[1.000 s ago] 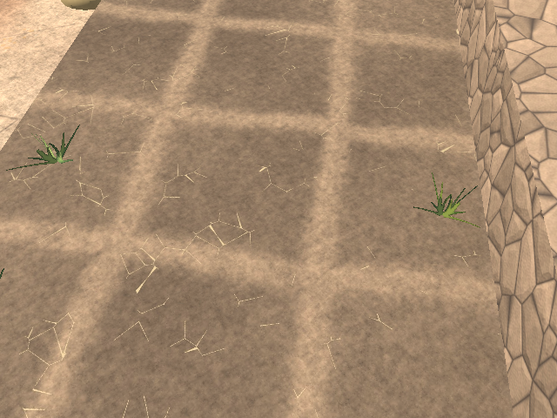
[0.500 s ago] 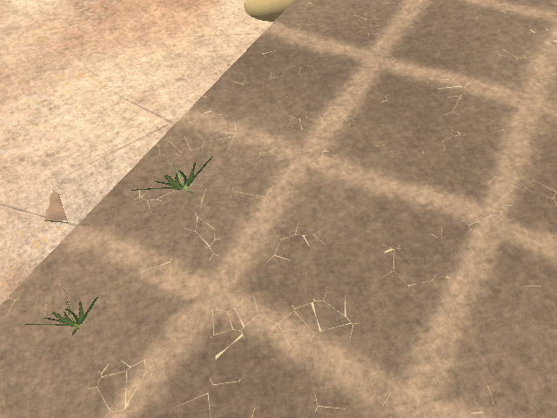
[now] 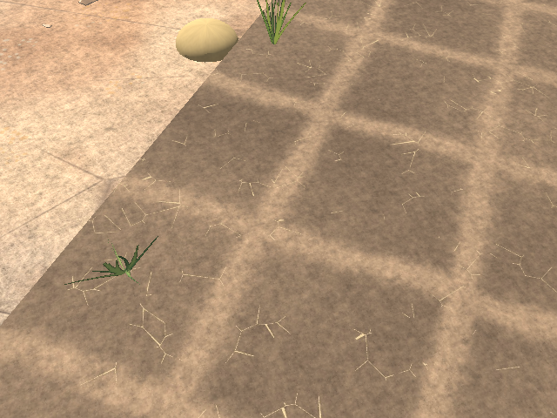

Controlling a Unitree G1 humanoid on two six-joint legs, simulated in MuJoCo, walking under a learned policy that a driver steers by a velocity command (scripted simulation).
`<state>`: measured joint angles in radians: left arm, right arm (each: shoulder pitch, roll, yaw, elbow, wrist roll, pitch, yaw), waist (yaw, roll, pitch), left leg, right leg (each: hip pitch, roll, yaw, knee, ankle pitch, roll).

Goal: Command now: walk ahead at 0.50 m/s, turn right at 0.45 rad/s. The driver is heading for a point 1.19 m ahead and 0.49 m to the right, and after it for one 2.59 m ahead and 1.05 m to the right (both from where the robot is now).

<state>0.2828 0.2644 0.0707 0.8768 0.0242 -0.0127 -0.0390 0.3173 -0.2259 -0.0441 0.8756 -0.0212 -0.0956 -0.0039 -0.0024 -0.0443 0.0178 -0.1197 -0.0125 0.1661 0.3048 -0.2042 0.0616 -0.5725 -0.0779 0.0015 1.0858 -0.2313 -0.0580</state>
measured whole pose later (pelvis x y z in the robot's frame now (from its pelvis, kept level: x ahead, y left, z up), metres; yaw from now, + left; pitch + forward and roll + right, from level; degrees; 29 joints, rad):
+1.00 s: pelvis +0.53 -0.12 -0.01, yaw -34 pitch +1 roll +0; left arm 0.29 0.31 0.06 0.79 0.03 -0.03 -0.03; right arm 0.23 -0.26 -0.03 0.77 -0.03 -0.07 0.00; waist 0.01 -0.05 0.03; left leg -0.27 -0.02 0.05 0.43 -0.18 0.04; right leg -0.41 0.05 0.07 1.10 -0.35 -0.06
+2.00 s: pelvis +0.97 -0.42 -0.01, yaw -36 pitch +0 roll +0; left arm 0.34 0.24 0.04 0.95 0.01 -0.07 -0.01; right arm 0.19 -0.24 -0.05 0.87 -0.03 -0.06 0.01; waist 0.02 -0.02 0.05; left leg -0.32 -0.03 0.10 0.48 -0.17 0.08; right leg -0.32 0.00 0.00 1.15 -0.34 -0.08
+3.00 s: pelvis +1.41 -0.74 -0.03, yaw -35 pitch +1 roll -1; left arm 0.44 0.20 0.04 1.08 0.01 -0.08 0.01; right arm 0.02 -0.21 -0.04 0.87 -0.05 -0.08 0.02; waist 0.05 -0.01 0.06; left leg -0.45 -0.01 0.10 0.56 -0.11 0.10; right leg -0.01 0.00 -0.06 0.67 -0.44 -0.05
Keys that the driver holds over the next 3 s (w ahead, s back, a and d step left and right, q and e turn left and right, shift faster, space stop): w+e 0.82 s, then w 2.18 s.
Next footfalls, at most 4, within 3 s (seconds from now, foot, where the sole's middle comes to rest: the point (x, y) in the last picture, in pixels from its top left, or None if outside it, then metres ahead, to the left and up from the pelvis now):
0.30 right None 0.30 -0.12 -0.78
0.84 left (307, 358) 0.65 -0.08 -0.78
1.34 right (425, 333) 0.72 -0.39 -0.78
1.88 left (411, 227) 1.09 -0.42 -0.78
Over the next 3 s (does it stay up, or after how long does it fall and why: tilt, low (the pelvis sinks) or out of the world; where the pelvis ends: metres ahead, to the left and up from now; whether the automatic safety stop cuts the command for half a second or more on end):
stays up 1.41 -0.74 -0.03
